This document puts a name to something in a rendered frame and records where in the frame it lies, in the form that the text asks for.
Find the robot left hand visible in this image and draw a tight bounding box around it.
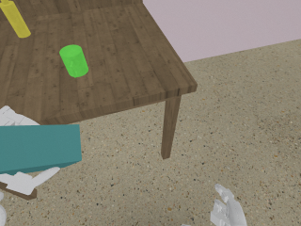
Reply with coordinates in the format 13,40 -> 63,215
0,105 -> 60,195

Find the table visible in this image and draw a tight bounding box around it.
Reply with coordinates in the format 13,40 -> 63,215
0,0 -> 198,201

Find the sponge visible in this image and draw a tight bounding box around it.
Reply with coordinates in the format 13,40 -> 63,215
0,124 -> 82,176

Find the robot right hand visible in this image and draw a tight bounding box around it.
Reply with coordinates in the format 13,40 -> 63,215
210,184 -> 247,226

